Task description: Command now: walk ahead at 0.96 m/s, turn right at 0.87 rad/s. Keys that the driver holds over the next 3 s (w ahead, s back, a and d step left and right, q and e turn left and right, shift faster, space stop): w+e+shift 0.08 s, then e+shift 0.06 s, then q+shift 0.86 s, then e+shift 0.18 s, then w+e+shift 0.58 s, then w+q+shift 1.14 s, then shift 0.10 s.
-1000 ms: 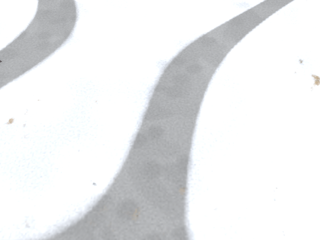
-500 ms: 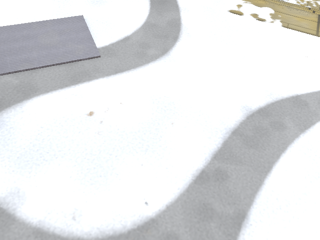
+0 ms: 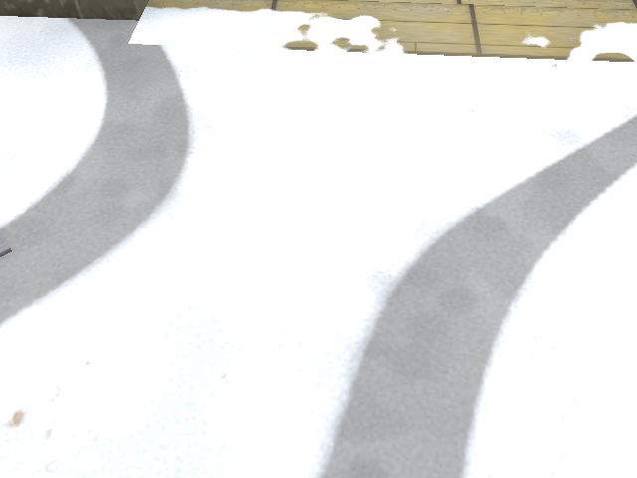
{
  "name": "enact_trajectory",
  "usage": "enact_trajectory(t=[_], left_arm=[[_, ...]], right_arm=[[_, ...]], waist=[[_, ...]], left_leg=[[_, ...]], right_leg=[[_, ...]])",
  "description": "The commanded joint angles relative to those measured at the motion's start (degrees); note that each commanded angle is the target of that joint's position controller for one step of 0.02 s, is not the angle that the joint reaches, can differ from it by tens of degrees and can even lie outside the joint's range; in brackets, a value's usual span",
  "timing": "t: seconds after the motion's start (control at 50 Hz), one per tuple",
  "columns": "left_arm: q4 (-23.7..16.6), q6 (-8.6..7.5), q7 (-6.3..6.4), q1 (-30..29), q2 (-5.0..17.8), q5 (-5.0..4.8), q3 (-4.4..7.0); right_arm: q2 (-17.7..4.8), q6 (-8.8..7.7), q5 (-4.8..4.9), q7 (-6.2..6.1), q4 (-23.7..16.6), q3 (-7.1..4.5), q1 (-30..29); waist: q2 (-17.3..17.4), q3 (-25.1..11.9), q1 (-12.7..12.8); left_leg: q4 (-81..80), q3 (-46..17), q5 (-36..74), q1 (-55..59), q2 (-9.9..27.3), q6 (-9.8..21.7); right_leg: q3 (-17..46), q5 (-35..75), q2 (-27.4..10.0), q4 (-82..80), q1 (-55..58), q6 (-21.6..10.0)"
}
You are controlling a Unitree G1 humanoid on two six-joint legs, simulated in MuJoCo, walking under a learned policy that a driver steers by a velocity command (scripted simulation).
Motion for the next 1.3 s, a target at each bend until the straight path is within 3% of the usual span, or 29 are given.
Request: enact_trajectory(t=[0.02,0.08,0.18,0.22,0.24,0.26,0.28,0.3,0.34,0.42,0.5,0.64,0.66,0.68,0.7,0.74,0.78,0.82,0.9,1.0,1.06,1.1,1.12,1.14,1.16,1.18,1.2,1.24,1.3], left_arm=[[-4.93,-1.08,1.57,-5.21,7.29,-1.01,1.79],[-2.99,-0.61,2.66,-2.87,8.64,-1.36,2.30],[1.45,1.40,4.26,3.24,8.67,-1.50,3.12],[1.47,1.89,4.39,0.93,8.79,-0.17,3.06],[-0.46,2.02,3.95,-2.31,6.16,1.41,1.93],[0.84,1.74,2.83,11.79,-1.69,0.38,-0.04],[3.93,1.60,2.13,16.63,2.70,-0.39,-0.64],[1.95,1.96,1.85,6.61,7.09,-0.59,0.26],[-3.80,1.31,2.55,-10.57,8.89,2.41,0.36],[-5.35,1.47,3.32,-10.23,4.13,2.24,-0.93],[-5.19,2.37,3.60,-13.08,4.93,1.46,-0.92],[-5.84,1.95,2.57,-17.24,6.36,0.55,0.72],[-5.58,1.78,2.79,-16.43,7.77,0.89,1.29],[-6.73,2.41,3.38,-16.95,10.41,1.98,1.71],[-7.04,2.76,3.00,-18.85,10.80,4.62,1.71],[-8.00,2.59,3.35,-23.91,5.77,3.08,1.11],[-7.99,2.93,3.90,-25.20,5.11,1.95,0.87],[-7.03,3.13,4.47,-23.27,5.32,2.14,0.88],[-4.70,4.08,4.85,-17.61,7.60,2.49,1.98],[-4.01,4.20,3.29,-18.42,11.07,1.93,3.73],[-1.97,3.95,2.14,-15.83,11.97,0.02,3.95],[-0.48,3.66,1.69,-16.02,9.80,-1.67,2.81],[0.68,3.02,0.96,-12.90,5.12,-0.56,0.96],[-0.52,2.26,-0.50,-10.17,-0.03,3.46,-1.40],[0.46,2.91,0.23,-11.65,3.77,1.77,0.35],[0.83,3.77,0.98,-14.09,8.31,-0.36,1.66],[1.47,4.41,1.41,-12.58,9.52,-1.09,2.51],[1.78,5.28,1.98,-12.02,10.92,-0.92,3.72],[1.50,4.05,2.15,-12.05,8.63,-1.41,4.06]], right_arm=[[-6.78,0.33,-1.31,-0.34,-5.12,-2.19,-2.70],[-3.22,-0.45,-1.19,0.05,-8.16,-1.30,-11.66],[-7.28,-1.07,0.26,-0.19,-8.64,-3.93,-12.77],[-9.35,-1.53,-0.27,-0.07,-5.37,-5.49,-0.67],[-10.81,-1.11,-0.70,-0.04,-2.81,-5.58,10.74],[-14.43,-0.72,-2.81,0.80,1.49,-5.95,16.27],[-11.37,-0.64,-1.10,2.11,2.75,-5.81,19.14],[-9.03,0.30,0.03,1.94,0.55,-5.39,12.76],[-6.93,1.57,1.78,1.68,-0.93,-4.37,4.30],[-10.22,3.20,0.63,0.54,0.25,-5.79,2.81],[-13.16,5.89,1.49,-1.36,-0.15,-7.20,2.63],[-10.44,9.82,2.33,-3.22,-1.92,-7.54,2.66],[-7.76,10.15,2.51,-3.01,-1.56,-6.88,5.57],[-4.02,10.53,1.71,-2.78,-0.53,-5.98,11.71],[-7.71,10.10,2.10,-2.66,-2.49,-6.98,13.13],[-13.87,10.60,2.24,-2.77,-0.68,-8.74,11.67],[-11.85,11.65,1.44,-2.94,0.07,-8.58,12.79],[-9.82,11.54,1.87,-2.57,-1.98,-7.86,10.00],[-7.74,11.00,2.06,-1.55,-5.87,-6.68,3.44],[-6.94,11.43,1.91,-0.20,-7.34,-6.03,1.84],[-6.19,11.71,1.19,-0.11,-7.55,-5.65,1.66],[-6.37,11.63,0.84,-0.18,-4.47,-5.81,7.31],[-8.30,11.63,0.65,-0.62,-3.49,-6.01,8.91],[-11.86,11.83,-0.19,-1.54,-4.62,-5.88,7.56],[-8.99,10.93,-2.11,-1.29,-5.22,-5.14,4.20],[-8.46,9.91,-2.68,-0.71,-5.01,-5.13,1.41],[-11.41,9.24,-1.51,-0.77,-3.17,-6.58,2.48],[-10.93,7.95,0.77,-1.33,-1.21,-6.49,3.48],[-6.61,5.45,-0.02,-2.35,0.08,-5.39,3.64]], waist=[[-1.20,5.31,-2.99],[-3.90,5.10,1.23],[-7.82,-0.19,3.13],[-9.21,-8.03,-4.18],[-8.58,-16.19,-9.44],[18.04,-27.69,-2.99],[19.33,-36.51,-4.76],[12.65,-29.55,-6.12],[-2.19,-12.93,-5.30],[1.83,-8.92,0.25],[3.48,-12.33,0.97],[8.27,-6.26,0.70],[4.11,-7.57,-0.26],[-7.35,-10.97,-3.53],[-14.82,-8.88,-5.49],[-9.30,-3.49,-5.41],[-7.88,-3.20,-5.26],[-8.07,-2.97,-3.79],[-8.12,-5.26,0.18],[-9.04,-6.68,0.09],[-9.37,-8.18,-0.38],[-8.09,-8.97,-3.69],[-2.55,-11.08,-3.09],[14.56,-14.17,-0.15],[11.37,-14.28,-2.91],[7.99,-9.71,-3.67],[9.79,-8.35,-4.30],[12.28,-2.96,-4.95],[9.30,0.20,-3.90]], left_leg=[[-11.00,4.08,5.59,-3.25,0.22,-3.57],[-28.78,7.41,22.06,8.20,-3.90,-5.19],[-42.81,5.23,30.66,12.84,-6.83,-3.99],[-43.83,8.04,34.82,22.46,-6.69,-1.18],[-38.13,4.06,43.72,36.07,0.09,1.75],[-35.05,-25.51,61.60,60.27,19.15,18.03],[-37.64,-38.20,51.98,65.53,20.83,20.38],[-39.34,-29.95,45.08,60.02,16.32,17.80],[-42.50,-19.13,48.01,39.84,8.12,13.35],[-47.12,-15.95,50.53,24.72,3.89,13.10],[-48.06,-16.72,42.58,16.63,2.79,12.20],[-45.82,-23.58,6.24,11.50,-2.96,5.26],[-39.38,-20.66,-6.78,9.47,-6.16,2.89],[-23.86,-10.83,-20.90,4.47,-12.55,0.18],[-13.49,-5.54,-21.29,-1.25,-12.82,-1.31],[-3.85,-1.13,-11.50,-2.88,-5.93,-4.64],[3.93,1.27,-6.72,-3.23,-4.83,-6.59],[4.85,4.39,-4.00,-4.47,-2.57,-7.88],[-4.01,6.03,-2.80,-6.59,0.99,-9.20],[-16.49,9.72,-2.46,2.87,1.68,-6.76],[-27.67,10.16,-5.29,10.89,-1.68,-3.94],[-45.71,10.12,7.23,23.51,-3.80,-0.08],[-48.77,4.56,18.75,34.81,0.73,1.29],[-43.75,-9.79,44.95,44.33,16.21,6.54],[-46.05,-8.13,34.56,31.40,19.76,14.55],[-47.91,-3.05,27.22,26.42,15.41,13.94],[-51.43,-1.18,7.70,28.12,12.87,11.99],[-58.16,-3.84,-18.36,28.34,13.37,8.80],[-61.39,-1.59,-18.38,33.61,14.67,6.10]], right_leg=[[17.70,1.31,-11.72,-16.80,-9.28,-9.73],[13.37,4.12,-7.85,-15.49,-17.17,-5.42],[17.79,18.36,-10.43,-2.96,2.66,0.72],[14.83,36.46,-10.79,11.89,9.74,4.21],[12.69,31.86,-10.03,27.27,5.09,6.66],[8.34,-14.95,1.60,58.09,-15.86,11.97],[12.22,-23.74,-0.52,65.31,-21.07,11.88],[9.31,-21.37,-5.80,64.50,-24.26,11.87],[2.97,-16.80,-9.00,52.67,-25.95,11.65],[2.06,-14.35,-9.09,33.11,-17.20,12.19],[1.96,-3.68,-5.82,21.43,-8.18,12.89],[4.10,6.81,-6.83,-1.27,1.47,11.25],[6.95,8.86,-13.12,-6.35,6.62,8.44],[19.05,12.07,-26.67,-6.33,12.86,2.78],[29.41,9.13,-33.46,-10.83,5.71,-3.15],[19.93,0.87,-28.15,-11.34,0.49,-2.87],[11.79,4.21,-24.14,-10.67,-0.42,-1.83],[5.93,9.45,-23.20,-11.13,0.19,-2.93],[2.41,13.67,-25.86,-10.81,8.61,-5.54],[-4.66,17.29,-28.05,-10.01,7.02,-4.77],[-3.72,24.67,-28.34,-5.82,6.83,-4.41],[-5.13,23.32,-26.14,-0.14,2.15,-0.56],[-8.08,12.94,-22.49,4.15,-5.35,4.78],[-11.83,-19.41,-16.75,15.23,-17.27,10.89],[-6.25,-24.69,-16.19,21.37,-16.23,13.03],[-4.32,-22.19,-15.38,27.29,-14.80,13.17],[-6.15,-17.58,-13.89,33.26,-20.18,12.94],[-2.84,-9.73,-14.87,38.64,-28.25,12.17],[-0.60,-0.62,-15.40,40.88,-36.46,11.00]])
